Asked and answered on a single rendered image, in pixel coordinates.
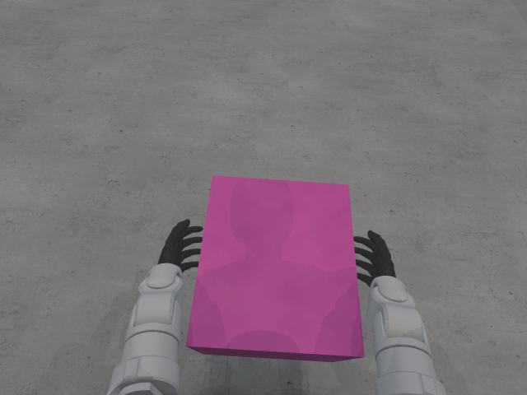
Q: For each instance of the robot left forearm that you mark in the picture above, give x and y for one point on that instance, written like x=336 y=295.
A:
x=149 y=361

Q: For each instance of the carton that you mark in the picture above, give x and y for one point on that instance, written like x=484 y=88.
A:
x=277 y=274

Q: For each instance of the robot left hand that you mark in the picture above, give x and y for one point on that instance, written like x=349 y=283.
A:
x=172 y=251

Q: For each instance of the robot right hand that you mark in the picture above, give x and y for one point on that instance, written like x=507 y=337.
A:
x=380 y=258

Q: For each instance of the robot right forearm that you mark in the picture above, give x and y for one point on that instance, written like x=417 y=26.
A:
x=402 y=352

